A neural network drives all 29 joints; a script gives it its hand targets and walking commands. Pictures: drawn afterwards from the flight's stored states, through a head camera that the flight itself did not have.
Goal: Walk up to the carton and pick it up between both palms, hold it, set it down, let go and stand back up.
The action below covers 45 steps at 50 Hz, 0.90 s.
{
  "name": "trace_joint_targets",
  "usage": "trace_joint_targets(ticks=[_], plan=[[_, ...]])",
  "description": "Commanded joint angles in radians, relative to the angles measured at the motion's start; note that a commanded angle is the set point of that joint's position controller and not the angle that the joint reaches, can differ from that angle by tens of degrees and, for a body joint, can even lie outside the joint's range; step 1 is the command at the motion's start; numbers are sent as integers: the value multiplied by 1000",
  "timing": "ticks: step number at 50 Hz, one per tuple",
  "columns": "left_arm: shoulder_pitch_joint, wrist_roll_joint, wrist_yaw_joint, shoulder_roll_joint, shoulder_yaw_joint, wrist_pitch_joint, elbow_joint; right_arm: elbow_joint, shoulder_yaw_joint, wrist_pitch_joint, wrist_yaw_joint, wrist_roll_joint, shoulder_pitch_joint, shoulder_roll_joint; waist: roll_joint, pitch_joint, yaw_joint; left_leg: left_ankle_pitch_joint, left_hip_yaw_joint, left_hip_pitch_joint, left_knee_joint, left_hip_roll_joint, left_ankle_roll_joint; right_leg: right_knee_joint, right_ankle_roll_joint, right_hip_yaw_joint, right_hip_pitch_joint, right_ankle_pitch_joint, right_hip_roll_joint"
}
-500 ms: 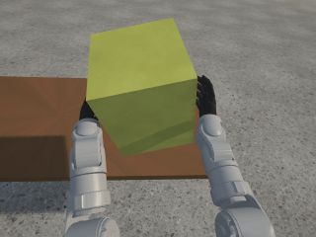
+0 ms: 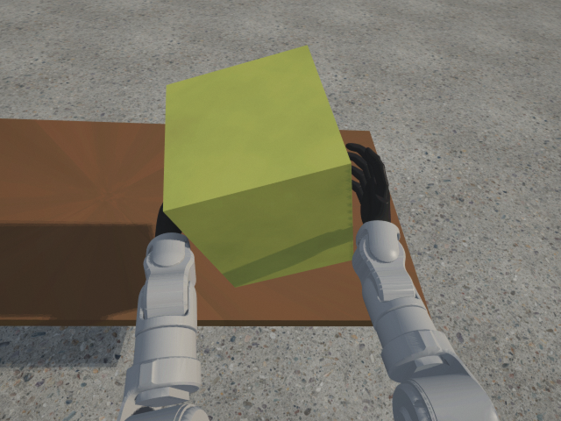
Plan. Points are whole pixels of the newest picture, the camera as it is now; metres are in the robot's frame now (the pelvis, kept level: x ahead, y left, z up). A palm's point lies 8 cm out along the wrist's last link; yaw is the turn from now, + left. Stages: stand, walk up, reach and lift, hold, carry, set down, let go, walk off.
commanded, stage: set down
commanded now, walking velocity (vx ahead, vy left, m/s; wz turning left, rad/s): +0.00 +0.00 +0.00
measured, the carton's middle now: (267, 179) +0.42 +0.02 +0.12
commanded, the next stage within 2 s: none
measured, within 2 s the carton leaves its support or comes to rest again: neither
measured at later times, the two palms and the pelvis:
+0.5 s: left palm (168, 241) +0.34 +0.16 +0.07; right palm (363, 209) +0.37 -0.12 +0.11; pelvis -0.02 +0.00 +0.00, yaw +0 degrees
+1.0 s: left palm (173, 250) +0.35 +0.16 +0.03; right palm (354, 224) +0.38 -0.12 +0.05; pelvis -0.02 -0.01 +0.00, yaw -1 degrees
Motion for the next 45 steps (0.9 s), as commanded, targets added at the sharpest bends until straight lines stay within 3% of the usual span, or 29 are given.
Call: trace_joint_targets(ticks=[1, 2, 3, 4, 6, 7, 10, 11, 15, 17, 18, 21, 23, 24, 29, 32, 34, 36, 40, 43, 45], plan=[[-636, -60, -141, -410, -453, -116, -240, -156, 413, -10, 140, -42, -569, 416, 45, -536, 24, 556, 59, 106, 24, -39, -22, 88, 63, -3, 314, 683, -37], [-633, -63, -143, -415, -452, -117, -237, -162, 409, -14, 138, -38, -594, 415, 61, -541, 29, 544, 62, 88, 29, -41, -24, 91, 62, -3, 298, 682, -40], [-664, -70, -136, -430, -469, -126, -256, -156, 402, -19, 141, -46, -593, 417, 64, -559, 10, 573, 54, 105, 29, -38, -33, 91, 63, -14, 282, 678, -30], [-659, -67, -135, -424, -463, -131, -264, -149, 403, -18, 142, -57, -581, 420, 60, -569, 23, 624, 51, 114, 37, -31, -33, 91, 58, -9, 277, 675, -26], [-674, -77, -129, -438, -492, -148, -275, -116, 375, -27, 145, -69, -569, 422, 100, -578, -8, 650, 53, 145, 56, -34, -48, 81, 50, -15, 235, 643, -22], [-650, -63, -136, -437, -459, -146, -213, -66, 336, -19, 143, -93, -555, 416, 93, -525, -9, 610, 54, 147, 47, -28, -42, 70, 44, -16, 185, 589, -20], [-710, -67, -128, -442, -446, -175, -185, -27, 295, -31, 158, -128, -589, 407, 90, -532, -10, 573, 53, 118, 37, -26, -40, 67, 42, -18, 196, 542, -22], [-718, -62, -127, -443, -436, -180, -175, -41, 286, -44, 164, -138, -622, 420, 101, -559, 6, 572, 62, 114, 44, -24, -39, 67, 38, -15, 192, 535, -27], [-807, -62, -116, -453, -400, -236, -86, 29, 220, -71, 176, -192, -688, 425, 81, -607, -3, 496, 61, 37, 25, -24, -34, 78, 45, -14, 201, 553, -35], [-819, -41, -114, -453, -353, -251, -2, 81, 177, -66, 186, -222, -707, 442, 56, -574, 14, 423, 69, 9, 1, -27, -19, 73, 43, -18, 194, 468, -28], [-845, -51, -109, -467, -345, -270, -4, 125, 153, -67, 196, -230, -692, 457, 90, -588, 14, 418, 76, 25, 3, -24, -18, 65, 35, -17, 170, 412, -27], [-862, -26, -105, -454, -278, -305, 67, 158, 123, -76, 214, -267, -730, 466, 56, -620, 46, 391, 86, -11, -5, -22, -5, 78, 37, -15, 179, 409, -34], [-905, -14, -100, -476, -250, -324, 129, 215, 53, -78, 225, -304, -766, 455, 63, -621, 33, 356, 87, -20, -22, -20, -7, 66, 32, -23, 139, 344, -27], [-902, -10, -99, -466, -233, -336, 156, 216, 48, -83, 226, -321, -768, 464, 39, -618, 50, 337, 96, -37, -28, -23, 4, 65, 35, -18, 146, 345, -28], [-957, 17, -78, -449, -154, -389, 233, 295, -35, -89, 250, -365, -808, 472, 51, -629, 97, 297, 126, -64, -33, -27, 5, 72, 37, -16, 94, 278, -22], [-951, 24, -72, -431, -130, -408, 295, 332, -61, -85, 254, -395, -818, 462, 35, -623, 99, 270, 125, -101, -43, -33, 11, 77, 39, -12, 108, 275, -24], [-953, 12, -74, -435, -120, -421, 342, 333, -87, -95, 252, -410, -836, 466, 23, -639, 84, 214, 132, -142, -48, -33, 21, 83, 42, -5, 116, 283, -32], [-970, 14, -74, -434, -107, -441, 380, 339, -99, -106, 254, -426, -867, 472, 17, -680, 97, 223, 137, -152, -47, -31, 24, 96, 44, -5, 110, 312, -31], [-975, 37, -70, -431, -72, -467, 413, 375, -152, -106, 257, -458, -857, 477, 48, -674, 91, 210, 146, -192, -44, -38, 21, 104, 47, 1, 110, 295, -33], [-958, 36, -53, -450, -67, -500, 470, 364, -159, -135, 263, -473, -902, 483, 49, -768, 116, 250, 146, -193, -24, -32, 14, 120, 43, -9, 79, 316, -25], [-987, 25, -43, -455, -82, -529, 469, 401, -180, -145, 264, -491, -886, 486, 43, -778, 95, 287, 141, -194, -11, -29, 6, 120, 42, -13, 54, 340, -19]])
